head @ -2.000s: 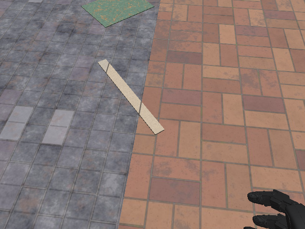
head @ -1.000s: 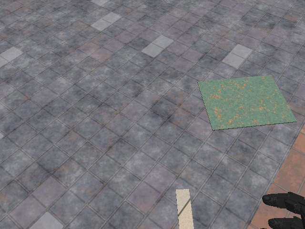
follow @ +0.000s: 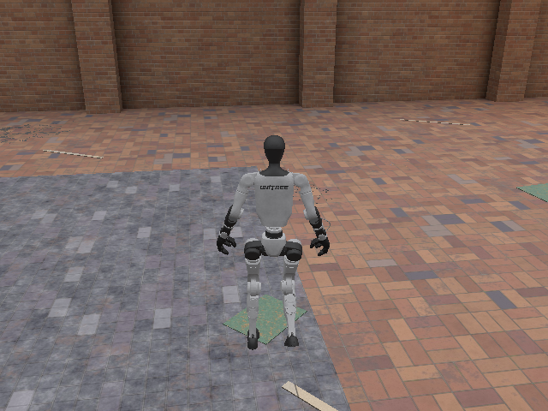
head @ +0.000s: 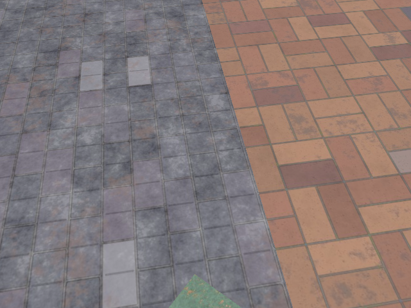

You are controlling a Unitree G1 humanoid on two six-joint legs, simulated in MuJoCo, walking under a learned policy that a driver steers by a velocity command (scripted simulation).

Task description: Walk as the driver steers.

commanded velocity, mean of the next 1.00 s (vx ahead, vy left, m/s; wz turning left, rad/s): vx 1.00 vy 0.00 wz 0.50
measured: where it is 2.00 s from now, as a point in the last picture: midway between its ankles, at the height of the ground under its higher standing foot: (108, 70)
